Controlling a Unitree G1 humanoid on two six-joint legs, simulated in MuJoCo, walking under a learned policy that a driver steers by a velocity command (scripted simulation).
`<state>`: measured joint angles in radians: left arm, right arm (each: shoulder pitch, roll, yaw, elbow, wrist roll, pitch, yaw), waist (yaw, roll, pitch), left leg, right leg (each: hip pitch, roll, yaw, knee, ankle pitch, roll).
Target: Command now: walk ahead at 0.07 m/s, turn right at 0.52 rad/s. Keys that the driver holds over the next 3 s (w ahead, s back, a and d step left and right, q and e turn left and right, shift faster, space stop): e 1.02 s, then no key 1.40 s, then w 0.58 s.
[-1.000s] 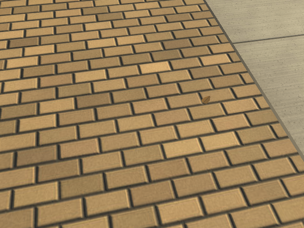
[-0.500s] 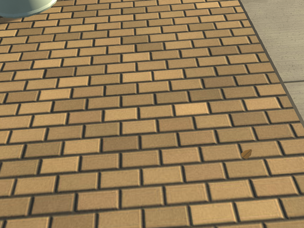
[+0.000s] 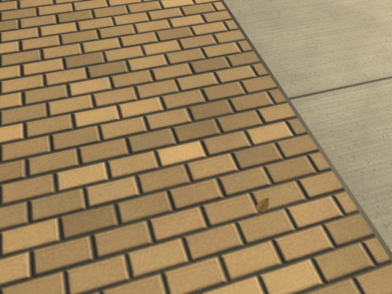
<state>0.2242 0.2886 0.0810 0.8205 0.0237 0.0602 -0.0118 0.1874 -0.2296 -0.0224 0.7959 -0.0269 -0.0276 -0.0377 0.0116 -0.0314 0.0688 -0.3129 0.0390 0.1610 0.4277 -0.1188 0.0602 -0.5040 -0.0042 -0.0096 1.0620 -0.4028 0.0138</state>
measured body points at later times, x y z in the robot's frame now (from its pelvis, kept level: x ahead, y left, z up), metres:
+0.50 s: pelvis -0.01 -0.03 +0.00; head +0.02 -0.06 +0.45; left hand +0.18 +0.21 -0.10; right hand +0.02 -0.33 -0.13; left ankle +0.04 +0.11 -0.69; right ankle -0.01 -0.11 -0.74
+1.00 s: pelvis -0.01 +0.00 +0.00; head +0.02 +0.00 +0.45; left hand +0.24 +0.17 -0.12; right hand -0.06 -0.29 -0.10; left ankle +0.04 +0.09 -0.74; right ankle -0.10 -0.09 -0.69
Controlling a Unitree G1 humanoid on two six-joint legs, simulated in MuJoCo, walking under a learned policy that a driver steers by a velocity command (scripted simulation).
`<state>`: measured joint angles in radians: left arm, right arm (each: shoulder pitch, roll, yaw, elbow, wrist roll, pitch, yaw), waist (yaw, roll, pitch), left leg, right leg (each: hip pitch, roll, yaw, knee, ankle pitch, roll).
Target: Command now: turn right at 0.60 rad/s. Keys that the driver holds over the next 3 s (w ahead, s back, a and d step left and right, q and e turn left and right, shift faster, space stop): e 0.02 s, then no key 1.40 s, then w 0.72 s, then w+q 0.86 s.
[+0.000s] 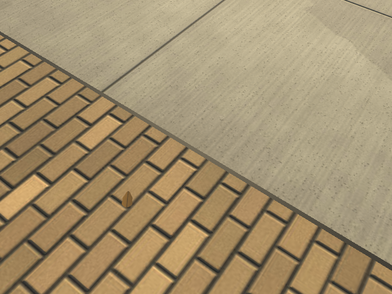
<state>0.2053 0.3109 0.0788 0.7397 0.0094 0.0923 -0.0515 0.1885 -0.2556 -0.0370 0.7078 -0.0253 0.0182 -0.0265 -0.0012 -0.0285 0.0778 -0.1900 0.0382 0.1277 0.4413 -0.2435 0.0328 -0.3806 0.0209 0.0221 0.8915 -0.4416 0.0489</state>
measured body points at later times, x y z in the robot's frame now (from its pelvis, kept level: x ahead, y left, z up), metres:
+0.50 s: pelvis -0.01 -0.04 +0.00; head +0.00 -0.04 +0.45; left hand +0.14 +0.19 -0.12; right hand +0.03 -0.31 -0.14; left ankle -0.01 +0.09 -0.74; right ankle -0.02 -0.11 -0.74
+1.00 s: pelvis -0.01 -0.01 +0.00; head +0.00 -0.01 +0.45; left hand +0.04 +0.23 -0.15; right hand +0.00 -0.26 -0.15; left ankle -0.01 +0.09 -0.74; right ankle -0.02 -0.11 -0.74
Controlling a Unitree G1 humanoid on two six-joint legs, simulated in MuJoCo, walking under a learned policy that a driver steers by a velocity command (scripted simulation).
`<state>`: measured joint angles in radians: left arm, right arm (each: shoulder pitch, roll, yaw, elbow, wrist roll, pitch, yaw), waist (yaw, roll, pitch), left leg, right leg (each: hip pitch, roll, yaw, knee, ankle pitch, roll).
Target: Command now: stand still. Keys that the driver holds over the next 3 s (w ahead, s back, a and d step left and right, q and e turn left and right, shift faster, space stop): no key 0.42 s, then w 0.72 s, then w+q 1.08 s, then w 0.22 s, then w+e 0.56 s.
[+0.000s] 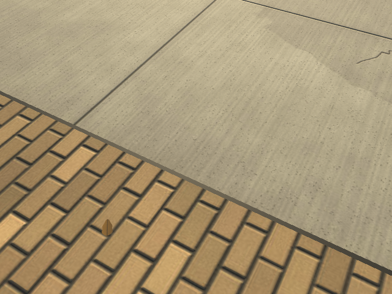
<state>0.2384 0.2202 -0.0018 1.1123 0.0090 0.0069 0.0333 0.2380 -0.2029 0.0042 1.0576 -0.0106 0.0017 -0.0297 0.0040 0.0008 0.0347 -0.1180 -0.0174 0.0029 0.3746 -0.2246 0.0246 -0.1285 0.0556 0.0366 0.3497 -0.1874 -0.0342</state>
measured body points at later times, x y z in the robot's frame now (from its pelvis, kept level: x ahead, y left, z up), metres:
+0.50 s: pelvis +0.01 +0.01 +0.00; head +0.01 +0.01 +0.45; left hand -0.01 +0.23 -0.17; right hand -0.01 -0.22 -0.16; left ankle -0.01 +0.10 -0.75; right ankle +0.00 -0.10 -0.75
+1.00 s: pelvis +0.17 -0.04 +0.00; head +0.19 -0.05 +0.45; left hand +0.05 +0.17 -0.14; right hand +0.28 -0.28 -0.15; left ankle +0.25 +0.08 -0.68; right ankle +0.06 -0.11 -0.75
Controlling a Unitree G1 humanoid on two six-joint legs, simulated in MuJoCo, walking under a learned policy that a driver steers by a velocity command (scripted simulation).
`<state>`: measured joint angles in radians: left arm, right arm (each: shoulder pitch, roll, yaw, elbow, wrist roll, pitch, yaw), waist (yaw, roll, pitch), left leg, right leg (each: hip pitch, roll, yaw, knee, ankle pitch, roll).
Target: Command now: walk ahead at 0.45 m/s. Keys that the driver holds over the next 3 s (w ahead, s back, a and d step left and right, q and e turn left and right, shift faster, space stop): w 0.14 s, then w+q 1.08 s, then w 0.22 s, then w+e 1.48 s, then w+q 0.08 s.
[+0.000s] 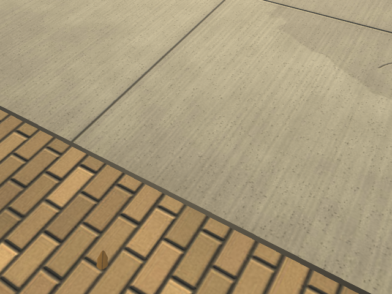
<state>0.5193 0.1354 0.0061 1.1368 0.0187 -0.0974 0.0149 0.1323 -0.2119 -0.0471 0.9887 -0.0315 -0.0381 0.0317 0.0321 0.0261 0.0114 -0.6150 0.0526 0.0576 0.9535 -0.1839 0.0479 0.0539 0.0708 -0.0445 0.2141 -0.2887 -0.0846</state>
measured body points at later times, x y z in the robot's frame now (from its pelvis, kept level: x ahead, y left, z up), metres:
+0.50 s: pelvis +0.28 +0.03 +0.00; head +0.30 +0.04 +0.45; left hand +0.42 +0.28 -0.12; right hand +0.25 -0.22 -0.14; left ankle +0.24 +0.07 -0.74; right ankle +0.44 -0.13 -0.68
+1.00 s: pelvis +0.55 +0.03 +0.00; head +0.58 +0.03 +0.45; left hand +0.48 +0.29 -0.12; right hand +0.79 -0.16 -0.12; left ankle +0.55 +0.18 -0.65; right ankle +0.57 -0.06 -0.74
